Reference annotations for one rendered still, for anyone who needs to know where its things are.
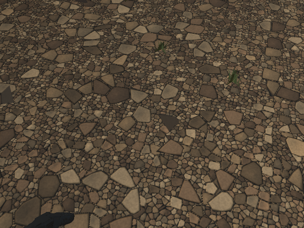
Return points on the robot left hand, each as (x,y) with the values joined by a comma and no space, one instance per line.
(52,220)

